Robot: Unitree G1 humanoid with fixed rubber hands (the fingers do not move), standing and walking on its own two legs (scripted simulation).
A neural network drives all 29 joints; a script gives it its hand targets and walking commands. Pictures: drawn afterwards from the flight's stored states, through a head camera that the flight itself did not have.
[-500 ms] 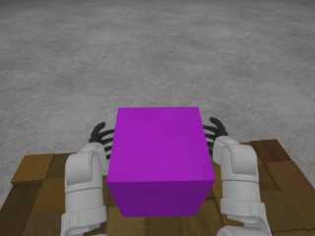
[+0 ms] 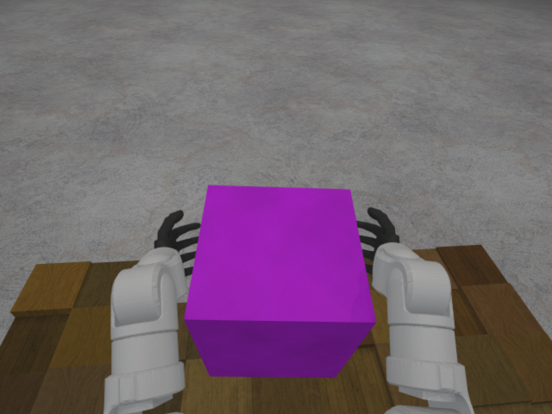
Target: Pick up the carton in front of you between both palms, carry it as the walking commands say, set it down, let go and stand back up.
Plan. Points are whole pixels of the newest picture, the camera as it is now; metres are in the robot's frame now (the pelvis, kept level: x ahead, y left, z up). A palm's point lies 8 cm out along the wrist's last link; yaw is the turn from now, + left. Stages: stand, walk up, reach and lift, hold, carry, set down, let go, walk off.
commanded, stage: carry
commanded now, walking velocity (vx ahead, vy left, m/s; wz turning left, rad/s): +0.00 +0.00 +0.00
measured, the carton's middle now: (276, 288) +0.33 +0.01 +0.03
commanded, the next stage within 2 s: none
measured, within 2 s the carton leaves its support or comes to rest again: neither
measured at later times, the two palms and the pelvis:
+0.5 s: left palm (163, 255) +0.32 +0.16 +0.11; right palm (379, 252) +0.33 -0.14 +0.12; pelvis +0.01 +0.01 +0.00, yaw +0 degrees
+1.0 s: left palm (178, 252) +0.32 +0.14 +0.12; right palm (395, 254) +0.32 -0.16 +0.12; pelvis +0.00 +0.00 +0.00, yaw -1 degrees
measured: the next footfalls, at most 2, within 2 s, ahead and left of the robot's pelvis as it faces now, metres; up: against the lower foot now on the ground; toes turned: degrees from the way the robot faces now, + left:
none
